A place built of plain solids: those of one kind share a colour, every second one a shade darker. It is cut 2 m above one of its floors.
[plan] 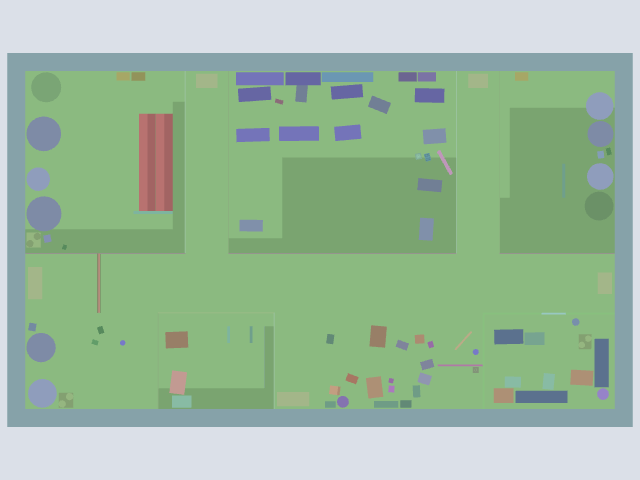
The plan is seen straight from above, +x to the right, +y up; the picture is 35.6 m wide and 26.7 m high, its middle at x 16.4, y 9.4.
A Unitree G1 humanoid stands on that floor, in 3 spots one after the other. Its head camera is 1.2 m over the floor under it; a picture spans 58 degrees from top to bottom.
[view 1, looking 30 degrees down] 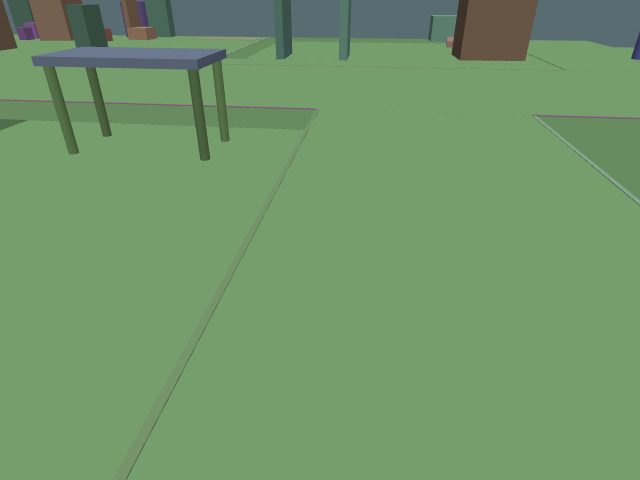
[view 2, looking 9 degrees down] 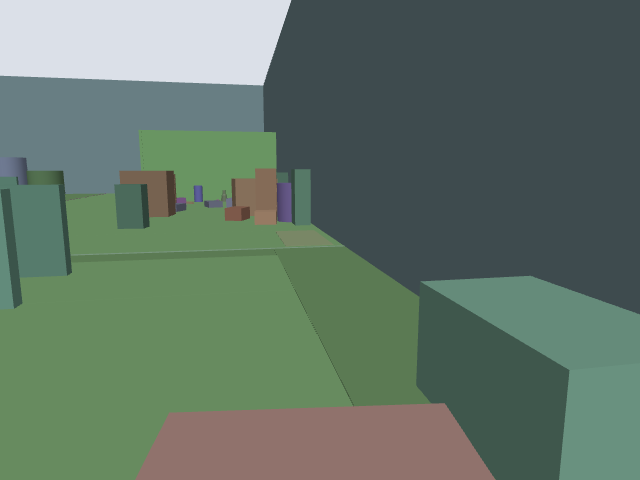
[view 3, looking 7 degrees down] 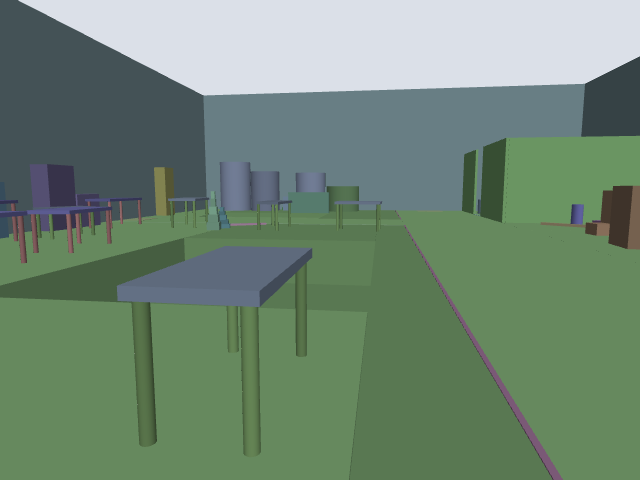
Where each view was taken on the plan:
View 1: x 10.65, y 13.72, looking -83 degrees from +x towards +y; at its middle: floor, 2.40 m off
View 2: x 7.11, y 1.72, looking -11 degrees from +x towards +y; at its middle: low_mat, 7.63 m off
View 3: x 10.21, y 9.39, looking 8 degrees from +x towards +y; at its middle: floor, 9.85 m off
